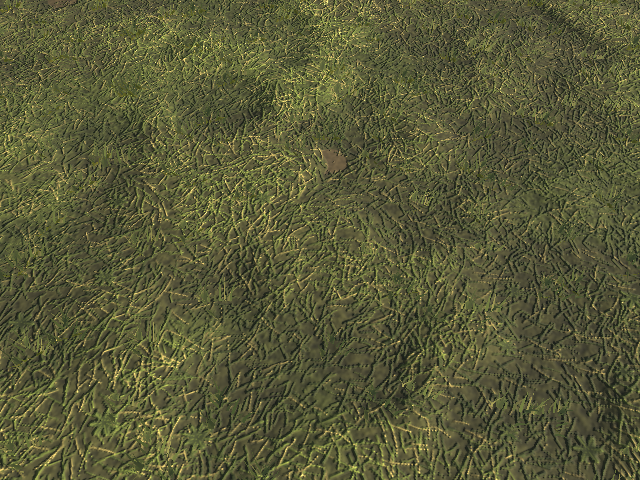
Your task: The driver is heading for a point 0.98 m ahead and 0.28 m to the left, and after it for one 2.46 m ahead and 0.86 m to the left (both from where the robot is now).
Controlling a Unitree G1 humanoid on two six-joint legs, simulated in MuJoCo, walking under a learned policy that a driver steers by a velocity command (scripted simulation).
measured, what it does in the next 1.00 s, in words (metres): walks ahead, turning left: right foot, then left foot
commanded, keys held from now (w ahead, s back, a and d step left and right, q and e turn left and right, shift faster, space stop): w+q+shift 0.26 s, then q+shift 0.54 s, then e+shift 0.20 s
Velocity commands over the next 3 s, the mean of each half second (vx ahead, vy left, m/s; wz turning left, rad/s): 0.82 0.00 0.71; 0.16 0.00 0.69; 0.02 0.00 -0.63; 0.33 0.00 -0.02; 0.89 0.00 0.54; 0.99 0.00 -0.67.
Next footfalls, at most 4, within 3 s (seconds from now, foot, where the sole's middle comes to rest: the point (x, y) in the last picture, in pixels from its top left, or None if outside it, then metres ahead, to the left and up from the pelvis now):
0.22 right None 0.38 -0.12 -0.77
0.58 left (235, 420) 0.64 0.18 -0.77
1.00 right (293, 342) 0.82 0.05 -0.77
1.36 left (230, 418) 0.64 0.19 -0.77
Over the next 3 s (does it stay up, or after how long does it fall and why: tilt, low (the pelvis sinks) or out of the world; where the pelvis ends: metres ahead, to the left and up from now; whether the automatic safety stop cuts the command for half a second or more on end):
stays up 1.44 0.59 0.00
